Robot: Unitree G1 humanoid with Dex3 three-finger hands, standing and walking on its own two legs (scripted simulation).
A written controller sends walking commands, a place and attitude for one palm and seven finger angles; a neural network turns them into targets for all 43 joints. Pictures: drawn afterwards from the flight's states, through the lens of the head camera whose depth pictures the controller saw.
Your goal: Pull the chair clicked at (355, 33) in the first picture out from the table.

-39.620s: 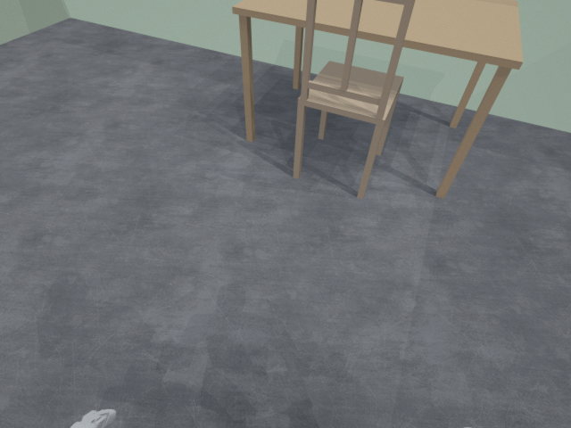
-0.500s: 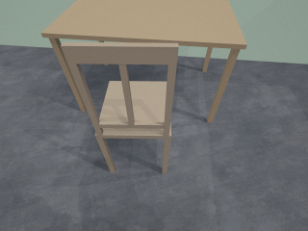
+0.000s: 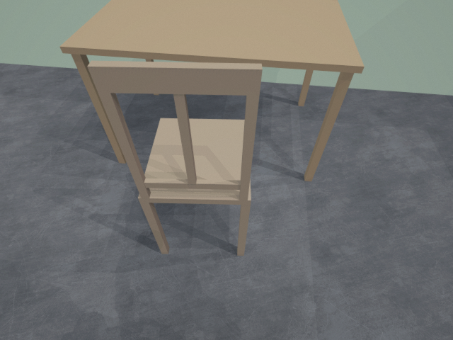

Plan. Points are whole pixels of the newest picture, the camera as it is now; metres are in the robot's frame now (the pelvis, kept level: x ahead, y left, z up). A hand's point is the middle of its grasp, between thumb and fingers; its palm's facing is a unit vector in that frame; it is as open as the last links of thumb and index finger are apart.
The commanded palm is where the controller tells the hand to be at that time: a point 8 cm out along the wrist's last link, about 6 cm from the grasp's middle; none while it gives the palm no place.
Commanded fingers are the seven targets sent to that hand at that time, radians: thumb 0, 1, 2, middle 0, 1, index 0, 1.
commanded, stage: take the last steps up to it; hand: left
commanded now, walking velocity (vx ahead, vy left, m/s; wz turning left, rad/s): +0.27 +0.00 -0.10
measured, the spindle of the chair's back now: (187, 144) +0.60 +0.14 -0.06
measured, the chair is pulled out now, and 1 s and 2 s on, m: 0.32 0.32 0.32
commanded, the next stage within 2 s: come to a stop and stand still in 0.78 s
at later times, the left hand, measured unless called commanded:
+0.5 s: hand out of the picture +0.07 +0.16 -0.19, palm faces +0.02 -0.99 -0.15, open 7.4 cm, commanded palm none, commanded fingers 0.00 0.90 0.90 -0.20 -0.30 -0.20 -0.30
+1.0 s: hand (193, 317) +0.20 +0.09 -0.19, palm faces -0.01 -0.98 -0.22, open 7.2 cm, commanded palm none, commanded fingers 0.00 0.90 0.90 -0.20 -0.30 -0.20 -0.30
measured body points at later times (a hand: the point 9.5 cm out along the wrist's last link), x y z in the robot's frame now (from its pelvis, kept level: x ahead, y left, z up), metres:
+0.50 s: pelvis +0.08 +0.00 -0.01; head +0.10 +0.00 +0.44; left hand +0.07 +0.21 -0.17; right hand +0.03 -0.22 -0.17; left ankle +0.03 +0.12 -0.74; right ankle -0.02 -0.10 -0.70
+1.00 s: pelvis +0.17 -0.09 -0.03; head +0.20 -0.11 +0.42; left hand +0.20 +0.14 -0.17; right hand +0.24 -0.33 -0.18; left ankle +0.13 +0.03 -0.60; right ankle +0.21 -0.22 -0.74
